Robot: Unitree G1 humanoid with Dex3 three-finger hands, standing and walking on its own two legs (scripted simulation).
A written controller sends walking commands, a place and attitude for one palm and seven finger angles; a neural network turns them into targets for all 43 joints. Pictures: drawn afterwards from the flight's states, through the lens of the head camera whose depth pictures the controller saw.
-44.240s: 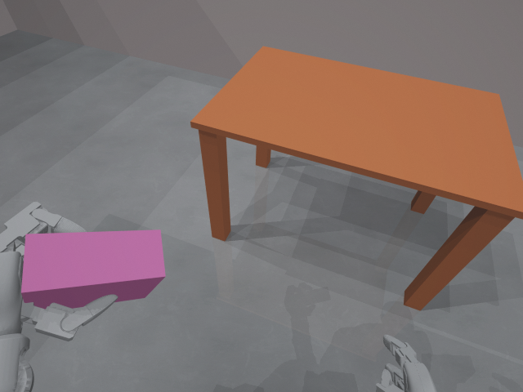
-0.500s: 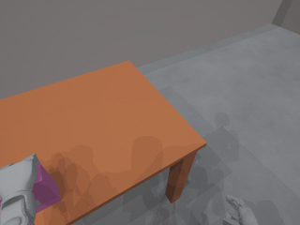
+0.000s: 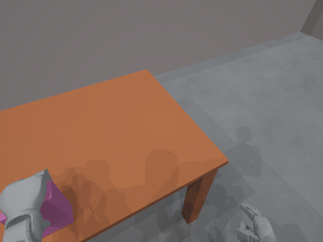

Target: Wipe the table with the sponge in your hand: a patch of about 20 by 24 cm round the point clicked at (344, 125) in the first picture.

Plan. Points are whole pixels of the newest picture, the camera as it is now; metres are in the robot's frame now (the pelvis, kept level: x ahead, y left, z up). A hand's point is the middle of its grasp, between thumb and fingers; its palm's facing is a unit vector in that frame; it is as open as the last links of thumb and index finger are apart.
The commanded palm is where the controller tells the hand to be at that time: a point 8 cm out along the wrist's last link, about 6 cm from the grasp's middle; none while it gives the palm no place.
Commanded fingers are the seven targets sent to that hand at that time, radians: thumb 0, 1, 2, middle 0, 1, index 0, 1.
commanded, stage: lift the sponge slowly off the table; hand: left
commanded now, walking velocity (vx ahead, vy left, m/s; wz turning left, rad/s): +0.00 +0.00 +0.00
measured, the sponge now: (45, 215) +0.17 +0.34 -0.06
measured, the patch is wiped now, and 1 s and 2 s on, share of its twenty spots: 1.00 1.00 1.00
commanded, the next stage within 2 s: bring the sponge back beside the body in 1.48 s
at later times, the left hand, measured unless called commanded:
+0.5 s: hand (35, 202) +0.18 +0.33 +0.01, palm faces -0.06 -0.12 -0.99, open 10.1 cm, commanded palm +0.16 +0.33 +0.09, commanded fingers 0.00 0.10 1.30 -1.20 -1.60 -1.20 -1.60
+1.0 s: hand (29, 197) +0.18 +0.32 +0.05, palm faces -0.04 -0.10 -0.99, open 10.1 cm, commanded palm +0.16 +0.32 +0.13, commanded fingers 0.00 0.10 1.30 -1.20 -1.60 -1.20 -1.60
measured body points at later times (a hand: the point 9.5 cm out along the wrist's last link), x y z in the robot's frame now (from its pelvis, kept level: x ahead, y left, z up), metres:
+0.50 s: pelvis +0.00 -0.01 +0.01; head -0.01 -0.02 +0.46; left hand +0.18 +0.33 +0.07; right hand +0.21 -0.22 -0.08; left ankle -0.04 +0.07 -0.72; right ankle -0.05 -0.13 -0.72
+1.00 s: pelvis -0.01 -0.02 +0.01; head -0.02 -0.04 +0.46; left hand +0.18 +0.32 +0.11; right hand +0.21 -0.24 -0.07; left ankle -0.04 +0.07 -0.72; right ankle -0.05 -0.13 -0.72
